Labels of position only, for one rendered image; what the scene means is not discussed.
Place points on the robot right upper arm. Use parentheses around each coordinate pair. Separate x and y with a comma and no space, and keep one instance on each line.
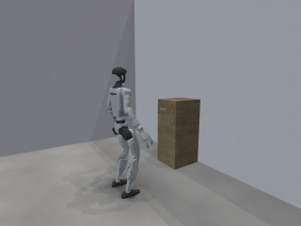
(126,95)

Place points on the robot right hand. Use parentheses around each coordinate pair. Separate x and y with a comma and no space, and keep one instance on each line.
(144,136)

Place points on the left robot forearm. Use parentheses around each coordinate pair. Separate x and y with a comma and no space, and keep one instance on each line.
(113,117)

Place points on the robot left thigh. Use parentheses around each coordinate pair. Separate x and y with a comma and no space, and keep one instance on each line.
(124,144)

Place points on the right robot forearm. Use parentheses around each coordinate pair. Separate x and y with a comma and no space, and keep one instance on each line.
(134,121)

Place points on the cabinet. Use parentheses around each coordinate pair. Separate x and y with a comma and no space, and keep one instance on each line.
(177,137)

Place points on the robot right thigh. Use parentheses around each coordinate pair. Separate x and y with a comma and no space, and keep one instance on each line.
(129,134)

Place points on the drawer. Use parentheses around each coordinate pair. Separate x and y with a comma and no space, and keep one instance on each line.
(170,112)

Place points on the robot left upper arm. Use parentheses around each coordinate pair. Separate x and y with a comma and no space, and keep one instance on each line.
(109,106)

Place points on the robot thigh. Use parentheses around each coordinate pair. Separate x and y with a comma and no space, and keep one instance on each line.
(124,144)
(129,134)

